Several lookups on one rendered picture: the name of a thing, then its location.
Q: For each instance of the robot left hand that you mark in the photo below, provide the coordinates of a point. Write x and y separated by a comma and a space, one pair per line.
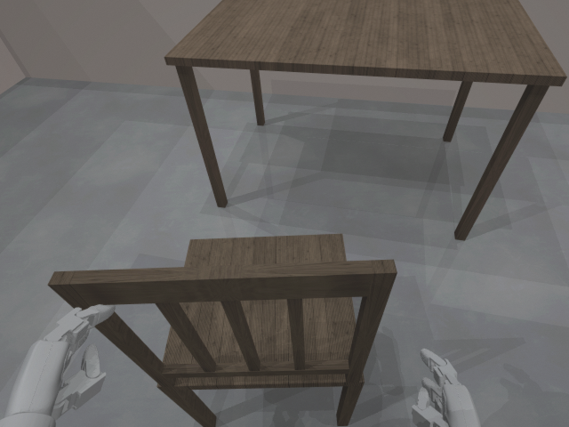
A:
37, 387

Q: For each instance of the chair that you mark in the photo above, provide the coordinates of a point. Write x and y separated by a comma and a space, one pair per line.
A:
248, 313

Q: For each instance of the table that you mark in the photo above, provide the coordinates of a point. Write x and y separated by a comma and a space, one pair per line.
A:
490, 41

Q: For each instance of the robot right hand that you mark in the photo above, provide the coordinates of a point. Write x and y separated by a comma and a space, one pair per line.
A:
454, 406

